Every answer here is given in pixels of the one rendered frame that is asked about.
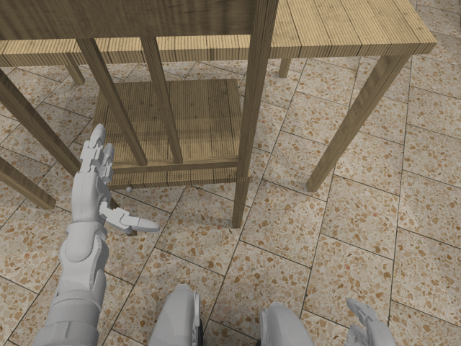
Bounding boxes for robot left forearm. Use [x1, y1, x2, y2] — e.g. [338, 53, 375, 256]
[32, 221, 109, 346]

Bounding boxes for left robot hand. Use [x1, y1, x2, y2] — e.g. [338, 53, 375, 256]
[71, 124, 160, 234]

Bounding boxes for chair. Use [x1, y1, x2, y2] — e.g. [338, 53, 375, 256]
[0, 0, 279, 236]

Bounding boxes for right robot hand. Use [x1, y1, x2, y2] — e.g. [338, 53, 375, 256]
[343, 298, 397, 346]

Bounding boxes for robot thigh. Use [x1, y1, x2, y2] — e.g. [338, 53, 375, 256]
[260, 306, 315, 346]
[148, 290, 200, 346]

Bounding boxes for right robot thigh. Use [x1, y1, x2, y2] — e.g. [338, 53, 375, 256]
[260, 306, 315, 346]

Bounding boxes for table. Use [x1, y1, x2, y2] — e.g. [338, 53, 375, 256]
[0, 0, 438, 210]

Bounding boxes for left robot thigh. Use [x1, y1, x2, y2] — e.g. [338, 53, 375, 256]
[148, 290, 200, 346]

